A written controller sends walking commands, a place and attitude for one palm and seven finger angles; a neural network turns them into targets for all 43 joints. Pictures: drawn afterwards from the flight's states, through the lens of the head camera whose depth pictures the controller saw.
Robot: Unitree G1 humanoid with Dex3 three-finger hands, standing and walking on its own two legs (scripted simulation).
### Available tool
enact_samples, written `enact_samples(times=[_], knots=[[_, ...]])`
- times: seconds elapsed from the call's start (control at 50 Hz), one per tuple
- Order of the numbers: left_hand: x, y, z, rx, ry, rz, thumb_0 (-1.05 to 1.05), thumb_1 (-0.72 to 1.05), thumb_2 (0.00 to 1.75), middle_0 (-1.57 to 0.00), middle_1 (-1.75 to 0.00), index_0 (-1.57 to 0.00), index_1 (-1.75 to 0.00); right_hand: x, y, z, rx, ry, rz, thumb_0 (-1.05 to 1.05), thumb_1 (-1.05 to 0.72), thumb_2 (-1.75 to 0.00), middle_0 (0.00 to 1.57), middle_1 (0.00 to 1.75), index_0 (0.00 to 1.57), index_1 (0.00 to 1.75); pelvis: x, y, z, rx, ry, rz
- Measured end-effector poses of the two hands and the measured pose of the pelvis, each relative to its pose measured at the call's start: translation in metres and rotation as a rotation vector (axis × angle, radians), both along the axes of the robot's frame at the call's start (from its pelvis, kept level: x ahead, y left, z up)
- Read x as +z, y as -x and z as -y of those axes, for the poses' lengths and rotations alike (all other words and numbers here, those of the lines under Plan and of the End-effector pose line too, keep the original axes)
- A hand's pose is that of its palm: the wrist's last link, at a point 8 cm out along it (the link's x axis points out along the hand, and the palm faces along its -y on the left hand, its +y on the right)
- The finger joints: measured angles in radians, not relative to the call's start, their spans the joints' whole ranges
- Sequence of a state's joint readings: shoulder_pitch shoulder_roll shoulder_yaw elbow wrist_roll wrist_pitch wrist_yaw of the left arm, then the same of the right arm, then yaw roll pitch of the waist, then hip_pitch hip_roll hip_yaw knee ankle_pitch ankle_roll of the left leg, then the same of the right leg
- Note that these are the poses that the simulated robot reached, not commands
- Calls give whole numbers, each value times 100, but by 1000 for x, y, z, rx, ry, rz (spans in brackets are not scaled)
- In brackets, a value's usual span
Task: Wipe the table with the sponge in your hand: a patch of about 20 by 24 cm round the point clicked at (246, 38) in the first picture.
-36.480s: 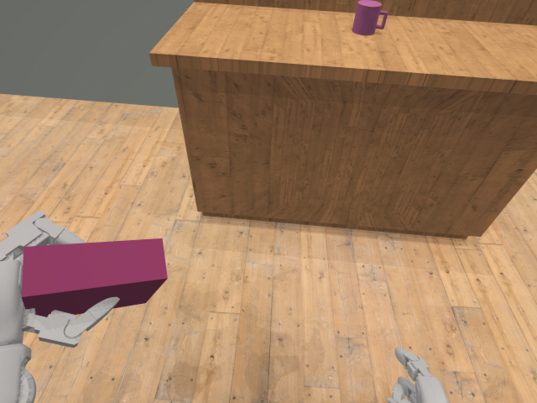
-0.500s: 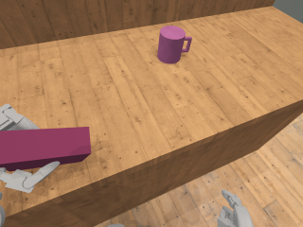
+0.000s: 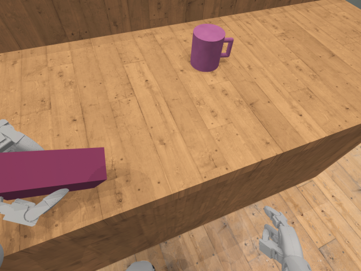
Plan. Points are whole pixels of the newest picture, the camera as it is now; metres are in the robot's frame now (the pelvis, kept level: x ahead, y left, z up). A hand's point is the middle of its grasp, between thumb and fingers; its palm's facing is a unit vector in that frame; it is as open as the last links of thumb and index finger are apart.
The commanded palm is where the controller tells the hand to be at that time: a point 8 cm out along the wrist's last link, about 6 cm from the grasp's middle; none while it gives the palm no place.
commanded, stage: shuffle to correct the standing spot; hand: left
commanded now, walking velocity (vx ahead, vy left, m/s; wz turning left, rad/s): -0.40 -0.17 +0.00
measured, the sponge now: (70, 172) +0.24 +0.20 +0.15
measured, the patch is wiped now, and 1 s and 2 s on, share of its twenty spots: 0.10 0.10 0.10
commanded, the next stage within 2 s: none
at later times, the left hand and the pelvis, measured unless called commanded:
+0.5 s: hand (23, 176) +0.22 +0.25 +0.17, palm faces +0.34 -0.84 -0.42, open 9.3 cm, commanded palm +0.16 +0.29 +0.18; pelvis -0.01 +0.01 +0.00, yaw -1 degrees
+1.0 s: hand (43, 170) +0.23 +0.22 +0.18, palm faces +0.32 -0.84 -0.44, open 9.3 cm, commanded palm +0.16 +0.27 +0.18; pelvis +0.00 -0.01 +0.00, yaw -1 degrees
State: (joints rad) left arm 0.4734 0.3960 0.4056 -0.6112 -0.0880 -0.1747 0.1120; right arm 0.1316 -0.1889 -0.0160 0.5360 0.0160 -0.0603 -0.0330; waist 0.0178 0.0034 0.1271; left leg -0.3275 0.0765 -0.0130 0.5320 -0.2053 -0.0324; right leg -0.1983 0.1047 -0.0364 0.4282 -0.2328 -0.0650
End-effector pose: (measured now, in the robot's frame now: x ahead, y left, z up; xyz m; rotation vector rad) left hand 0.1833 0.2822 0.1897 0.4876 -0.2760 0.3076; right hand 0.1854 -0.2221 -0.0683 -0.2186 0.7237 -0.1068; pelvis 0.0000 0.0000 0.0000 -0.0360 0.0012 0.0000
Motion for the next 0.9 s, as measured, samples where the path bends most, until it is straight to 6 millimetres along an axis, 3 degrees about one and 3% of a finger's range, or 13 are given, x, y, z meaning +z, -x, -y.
enact_samples(times=[0.1, 0.22, 0.38, 0.52, 0.74, 0.9], knots=[[3, 8, 3, -31, -23, 24, 0, -43, 106, -81, -141, -79, -143, -3, 11, 1, -10, -1, -4, 1, -90, -90, 20, 30, 20, 30, -2, 11, -1, -2, 7, -8], [-3, 16, -5, -36, 26, 28, 0, -43, 106, -81, -141, -79, -143, -10, 39, -2, -52, 18, -55, 1, -90, -90, 20, 30, 20, 30, -6, 14, -11, -5, 6, -8], [-2, 8, -13, -40, 12, 14, -2, -44, 106, -82, -140, -80, -142, -15, 59, -19, -52, -6, -102, 1, -90, -90, 20, 30, 20, 30, -2, 11, -17, -19, -6, -3], [-1, 4, -7, -2, -6, -16, -2, -44, 106, -82, -140, -80, -142, -18, 50, -20, -30, -60, -87, 1, -90, -90, 20, 30, 21, 30, -1, 3, -9, -9, 6, 1], [-5, -7, 3, 29, 59, 7, -1, -44, 106, -82, -140, -80, -142, -10, 14, 11, -34, 2, -48, 1, -90, -90, 20, 30, 21, 30, -3, -12, 1, -7, -6, 3], [0, -12, 12, -11, 1, -4, -1, -44, 106, -82, -141, -80, -142, -1, -3, 12, -18, -5, -4, 1, -90, -90, 20, 30, 20, 30, -1, -8, 8, -10, -3, -2]])
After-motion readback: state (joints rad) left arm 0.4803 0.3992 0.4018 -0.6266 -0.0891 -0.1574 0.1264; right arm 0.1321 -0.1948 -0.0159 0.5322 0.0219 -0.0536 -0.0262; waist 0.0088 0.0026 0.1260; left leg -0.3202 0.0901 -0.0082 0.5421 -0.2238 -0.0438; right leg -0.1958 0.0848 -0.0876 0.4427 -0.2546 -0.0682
